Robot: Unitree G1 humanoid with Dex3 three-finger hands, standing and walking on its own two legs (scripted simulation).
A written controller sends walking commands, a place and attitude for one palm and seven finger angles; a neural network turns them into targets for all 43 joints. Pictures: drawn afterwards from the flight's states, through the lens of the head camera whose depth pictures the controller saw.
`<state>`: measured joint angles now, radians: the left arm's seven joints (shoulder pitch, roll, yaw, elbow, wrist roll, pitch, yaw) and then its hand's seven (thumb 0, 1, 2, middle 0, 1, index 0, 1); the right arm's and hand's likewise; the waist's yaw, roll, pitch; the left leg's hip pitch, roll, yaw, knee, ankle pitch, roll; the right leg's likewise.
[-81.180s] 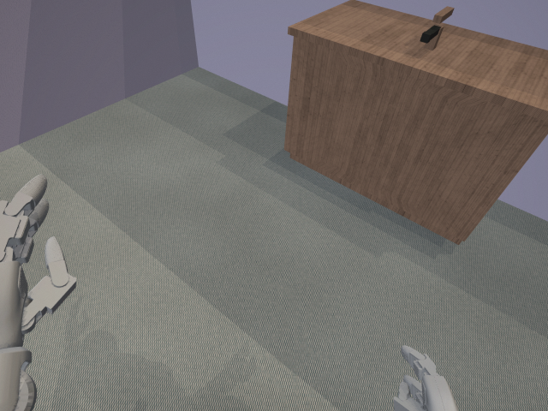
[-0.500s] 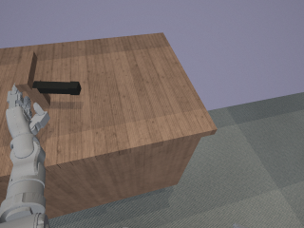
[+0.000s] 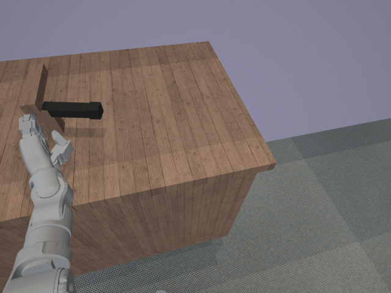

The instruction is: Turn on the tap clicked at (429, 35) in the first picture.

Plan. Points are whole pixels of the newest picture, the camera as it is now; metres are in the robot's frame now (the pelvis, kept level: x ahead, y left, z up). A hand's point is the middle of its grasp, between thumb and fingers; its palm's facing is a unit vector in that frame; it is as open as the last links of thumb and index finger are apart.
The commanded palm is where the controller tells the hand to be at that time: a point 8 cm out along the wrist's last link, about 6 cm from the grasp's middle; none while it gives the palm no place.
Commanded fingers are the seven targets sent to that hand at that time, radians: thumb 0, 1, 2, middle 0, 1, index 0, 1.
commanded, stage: push the lever round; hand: left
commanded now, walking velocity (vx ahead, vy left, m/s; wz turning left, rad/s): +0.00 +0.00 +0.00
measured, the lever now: (95, 110) +0.49 +0.24 +0.08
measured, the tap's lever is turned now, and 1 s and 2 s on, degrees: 75 75 84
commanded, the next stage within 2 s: none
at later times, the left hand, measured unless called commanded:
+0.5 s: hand (82, 138) +0.41 +0.25 +0.07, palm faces +0.64 -0.76 -0.07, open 7.9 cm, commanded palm +0.37 +0.26 +0.08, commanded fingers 0.00 0.90 0.90 -0.15 -0.15 -0.15 -0.15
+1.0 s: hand (101, 131) +0.43 +0.21 +0.07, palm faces +0.72 -0.69 -0.08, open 8.0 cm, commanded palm +0.39 +0.23 +0.08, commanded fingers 0.00 0.90 0.90 -0.15 -0.15 -0.15 -0.15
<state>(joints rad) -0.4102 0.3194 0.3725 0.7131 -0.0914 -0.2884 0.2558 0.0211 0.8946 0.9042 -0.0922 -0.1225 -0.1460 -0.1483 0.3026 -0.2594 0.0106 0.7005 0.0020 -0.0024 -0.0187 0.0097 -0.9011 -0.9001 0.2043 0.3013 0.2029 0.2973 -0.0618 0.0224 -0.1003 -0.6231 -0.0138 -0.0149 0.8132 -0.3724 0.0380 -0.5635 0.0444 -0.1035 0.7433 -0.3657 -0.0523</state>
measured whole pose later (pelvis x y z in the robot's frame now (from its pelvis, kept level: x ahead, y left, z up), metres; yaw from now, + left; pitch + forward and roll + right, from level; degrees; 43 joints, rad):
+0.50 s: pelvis +0.00 -0.01 +0.00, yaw +1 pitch +11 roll -2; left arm -0.48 0.24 0.35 0.76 -0.02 -0.27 0.46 0.02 0.90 0.90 -0.05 -0.10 -0.15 -0.15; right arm 0.29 -0.24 0.00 0.72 -0.02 0.01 0.00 0.01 -0.90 -0.90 0.20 0.30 0.20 0.30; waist -0.06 0.03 -0.12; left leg -0.63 -0.02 -0.03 0.81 -0.38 0.03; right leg -0.57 0.04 -0.11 0.75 -0.38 -0.06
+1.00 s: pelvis +0.00 -0.01 +0.00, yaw +0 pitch +12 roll -1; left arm -0.58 0.16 0.34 0.83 0.06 -0.25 0.68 0.02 0.89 0.90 -0.14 -0.14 -0.12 -0.14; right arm 0.29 -0.23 -0.01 0.74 -0.06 0.02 0.02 0.01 -0.90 -0.90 0.20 0.30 0.20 0.30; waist -0.09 0.03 -0.14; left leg -0.66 -0.01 -0.02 0.82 -0.38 0.02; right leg -0.60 0.05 -0.11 0.77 -0.38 -0.07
